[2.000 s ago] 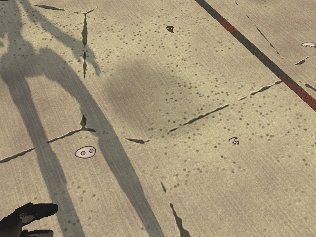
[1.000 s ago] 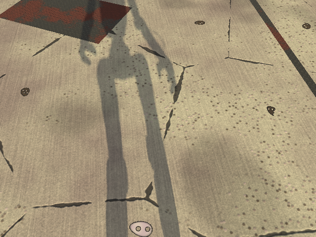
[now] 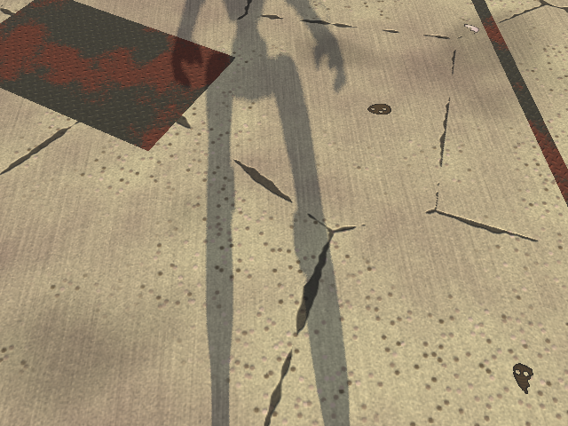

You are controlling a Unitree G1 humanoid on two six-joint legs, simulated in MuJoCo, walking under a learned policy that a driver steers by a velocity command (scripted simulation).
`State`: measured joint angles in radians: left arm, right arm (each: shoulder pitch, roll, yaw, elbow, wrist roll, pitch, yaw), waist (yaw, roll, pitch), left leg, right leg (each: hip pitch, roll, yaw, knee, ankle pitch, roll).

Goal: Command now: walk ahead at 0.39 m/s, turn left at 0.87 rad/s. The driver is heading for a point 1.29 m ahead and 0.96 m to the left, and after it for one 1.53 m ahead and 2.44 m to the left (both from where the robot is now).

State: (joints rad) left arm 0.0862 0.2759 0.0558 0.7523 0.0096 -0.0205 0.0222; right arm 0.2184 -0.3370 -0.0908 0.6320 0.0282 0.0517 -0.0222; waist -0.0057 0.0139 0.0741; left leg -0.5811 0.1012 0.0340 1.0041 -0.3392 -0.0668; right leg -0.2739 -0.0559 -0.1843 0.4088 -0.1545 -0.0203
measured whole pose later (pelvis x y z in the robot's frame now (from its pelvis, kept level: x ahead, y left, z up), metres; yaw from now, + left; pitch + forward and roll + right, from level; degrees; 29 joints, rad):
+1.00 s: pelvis +0.59 +0.35 -0.04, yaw +55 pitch +1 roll -2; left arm 0.52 0.26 0.03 0.90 0.04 -0.06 0.01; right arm -0.06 -0.31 -0.01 0.61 -0.03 -0.01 0.09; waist 0.06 0.03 0.06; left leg -0.63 -0.04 0.15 0.72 -0.14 0.21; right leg 0.28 -0.06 -0.36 0.41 -0.47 0.08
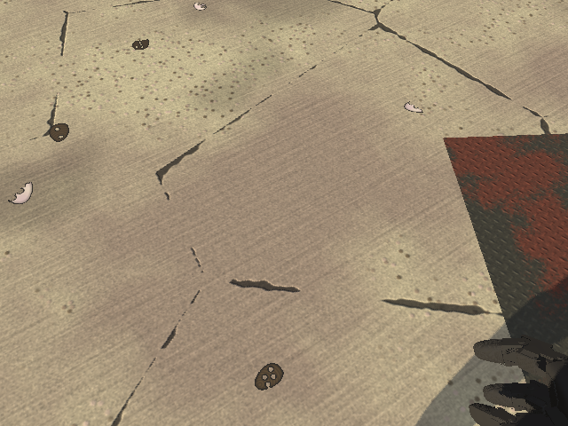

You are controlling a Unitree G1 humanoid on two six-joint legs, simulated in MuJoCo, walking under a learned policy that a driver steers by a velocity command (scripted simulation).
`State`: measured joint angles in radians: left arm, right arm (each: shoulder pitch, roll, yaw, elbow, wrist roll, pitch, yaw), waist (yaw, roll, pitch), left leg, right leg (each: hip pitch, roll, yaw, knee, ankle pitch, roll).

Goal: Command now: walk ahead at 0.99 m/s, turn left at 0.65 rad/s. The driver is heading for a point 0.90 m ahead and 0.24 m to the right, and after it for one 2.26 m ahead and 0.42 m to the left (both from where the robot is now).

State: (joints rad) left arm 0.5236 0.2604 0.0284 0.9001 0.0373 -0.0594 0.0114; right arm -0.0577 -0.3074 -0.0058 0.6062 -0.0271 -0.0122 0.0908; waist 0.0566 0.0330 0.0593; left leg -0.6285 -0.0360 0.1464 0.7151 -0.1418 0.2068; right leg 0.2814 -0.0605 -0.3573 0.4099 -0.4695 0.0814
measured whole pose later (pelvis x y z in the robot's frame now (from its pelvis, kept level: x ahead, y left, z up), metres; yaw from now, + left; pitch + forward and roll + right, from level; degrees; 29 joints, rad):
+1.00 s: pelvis +0.94 -0.07 +0.03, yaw -27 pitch +2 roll +1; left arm 0.27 0.33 0.05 0.82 0.00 -0.06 0.00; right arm 0.18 -0.29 -0.02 0.74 0.01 -0.12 0.02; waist 0.00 -0.01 0.08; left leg -0.39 -0.04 -0.01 0.47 -0.12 0.02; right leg -0.34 0.08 0.11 1.30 -0.46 -0.01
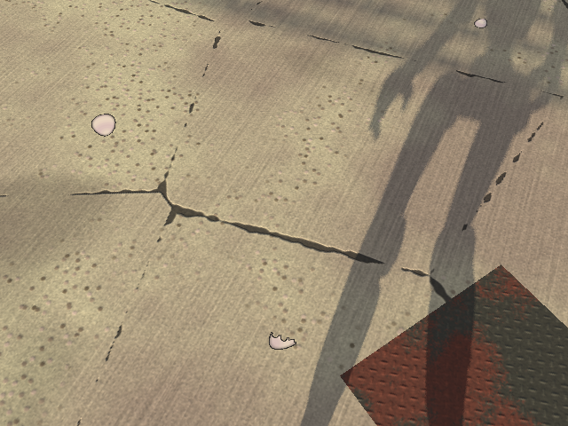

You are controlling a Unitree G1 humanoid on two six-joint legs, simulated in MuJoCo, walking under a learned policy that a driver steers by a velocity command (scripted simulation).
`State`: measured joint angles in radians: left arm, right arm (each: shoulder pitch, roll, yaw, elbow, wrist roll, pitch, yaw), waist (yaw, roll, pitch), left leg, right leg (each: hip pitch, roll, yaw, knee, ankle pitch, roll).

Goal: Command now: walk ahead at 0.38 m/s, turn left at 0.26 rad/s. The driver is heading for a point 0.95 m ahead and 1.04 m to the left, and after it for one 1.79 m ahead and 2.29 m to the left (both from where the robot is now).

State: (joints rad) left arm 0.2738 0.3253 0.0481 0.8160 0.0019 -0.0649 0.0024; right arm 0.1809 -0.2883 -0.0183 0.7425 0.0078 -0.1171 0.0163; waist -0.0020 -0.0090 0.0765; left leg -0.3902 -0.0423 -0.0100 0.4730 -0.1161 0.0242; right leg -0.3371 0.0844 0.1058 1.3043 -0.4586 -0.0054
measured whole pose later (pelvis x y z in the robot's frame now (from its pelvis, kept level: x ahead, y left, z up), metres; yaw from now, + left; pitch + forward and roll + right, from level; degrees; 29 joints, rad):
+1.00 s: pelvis +0.20 +0.06 +0.01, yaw +52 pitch +3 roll -3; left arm 0.05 0.30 0.09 0.71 0.00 -0.01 0.02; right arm 0.17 -0.33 -0.09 0.56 0.02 0.05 -0.04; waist -0.01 -0.01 0.04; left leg -0.36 -0.10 -0.23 0.52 -0.20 0.04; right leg -0.52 0.07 0.14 0.80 -0.30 0.07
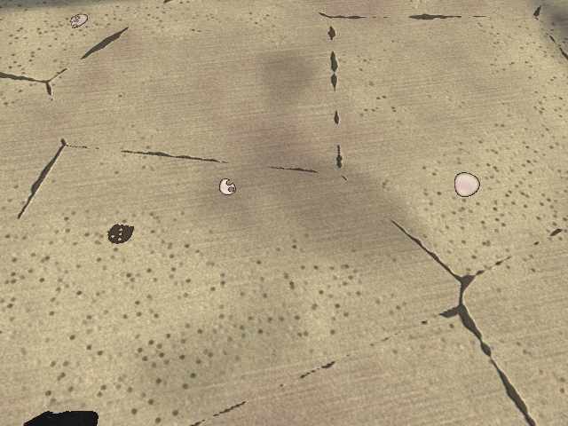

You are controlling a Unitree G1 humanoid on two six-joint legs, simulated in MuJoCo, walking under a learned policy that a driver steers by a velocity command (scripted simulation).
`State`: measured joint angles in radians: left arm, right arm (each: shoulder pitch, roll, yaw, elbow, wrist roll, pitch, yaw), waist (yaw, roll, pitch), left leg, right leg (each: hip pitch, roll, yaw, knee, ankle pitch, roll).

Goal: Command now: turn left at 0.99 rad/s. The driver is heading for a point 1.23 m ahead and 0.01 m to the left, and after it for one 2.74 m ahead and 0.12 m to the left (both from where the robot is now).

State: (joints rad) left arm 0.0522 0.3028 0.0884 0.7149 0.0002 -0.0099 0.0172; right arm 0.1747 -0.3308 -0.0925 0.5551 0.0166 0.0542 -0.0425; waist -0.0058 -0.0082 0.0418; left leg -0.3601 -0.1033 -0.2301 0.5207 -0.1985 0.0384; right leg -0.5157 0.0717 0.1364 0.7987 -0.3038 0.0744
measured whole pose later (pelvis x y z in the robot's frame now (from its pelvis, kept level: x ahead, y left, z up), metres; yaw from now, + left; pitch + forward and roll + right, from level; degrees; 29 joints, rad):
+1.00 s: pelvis +0.10 -0.07 -0.02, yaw -9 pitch +2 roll +1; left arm 0.21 0.33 0.07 0.64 0.02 0.02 -0.05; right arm 0.26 -0.34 -0.10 0.70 -0.06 -0.01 0.03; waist 0.00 0.06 -0.02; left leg -0.33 0.14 0.04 1.08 -0.47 -0.04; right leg -0.36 0.00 -0.08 0.73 -0.43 -0.08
